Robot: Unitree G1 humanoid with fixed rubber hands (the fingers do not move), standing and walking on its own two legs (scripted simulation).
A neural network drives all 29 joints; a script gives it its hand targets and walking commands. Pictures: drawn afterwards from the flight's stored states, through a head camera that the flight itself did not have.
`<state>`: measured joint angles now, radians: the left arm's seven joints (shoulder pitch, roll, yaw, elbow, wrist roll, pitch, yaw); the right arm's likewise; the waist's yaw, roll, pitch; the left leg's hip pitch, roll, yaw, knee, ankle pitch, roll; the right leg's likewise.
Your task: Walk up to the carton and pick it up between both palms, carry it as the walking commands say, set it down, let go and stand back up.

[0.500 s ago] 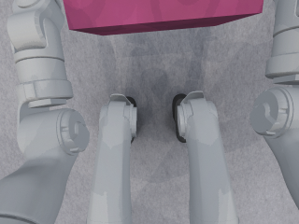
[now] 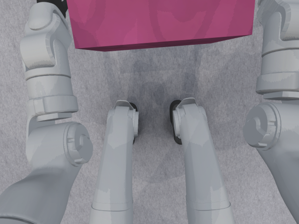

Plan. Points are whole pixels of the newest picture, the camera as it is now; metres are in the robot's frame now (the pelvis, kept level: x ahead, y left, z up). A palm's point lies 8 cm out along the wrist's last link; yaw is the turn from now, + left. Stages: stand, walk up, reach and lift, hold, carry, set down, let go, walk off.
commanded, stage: reach and lift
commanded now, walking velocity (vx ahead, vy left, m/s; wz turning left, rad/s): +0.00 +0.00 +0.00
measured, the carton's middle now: out of the picture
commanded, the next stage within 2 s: none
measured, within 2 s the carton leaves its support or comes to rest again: neither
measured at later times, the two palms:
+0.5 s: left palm (28, 5) +0.50 +0.19 -0.03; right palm out of the picture +0.53 -0.19 -0.02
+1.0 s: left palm out of the picture +0.47 +0.19 +0.05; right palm out of the picture +0.50 -0.20 +0.06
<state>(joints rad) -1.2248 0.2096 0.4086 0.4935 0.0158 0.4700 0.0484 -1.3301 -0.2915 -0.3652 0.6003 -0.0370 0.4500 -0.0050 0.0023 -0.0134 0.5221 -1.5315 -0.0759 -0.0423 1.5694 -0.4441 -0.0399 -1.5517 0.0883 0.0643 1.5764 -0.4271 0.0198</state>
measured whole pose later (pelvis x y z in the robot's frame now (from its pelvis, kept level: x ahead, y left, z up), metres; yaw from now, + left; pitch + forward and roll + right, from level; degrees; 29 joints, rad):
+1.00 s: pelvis +0.02 +0.00 +0.11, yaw +0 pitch +16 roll +1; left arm -0.86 0.08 0.41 0.42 0.06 0.45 0.03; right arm -0.97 -0.16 -0.36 0.55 -0.08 0.41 0.01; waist 0.00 -0.01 0.39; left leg -1.04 -0.07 -0.07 1.10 -0.33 -0.03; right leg -1.06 0.08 0.09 1.11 -0.32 0.01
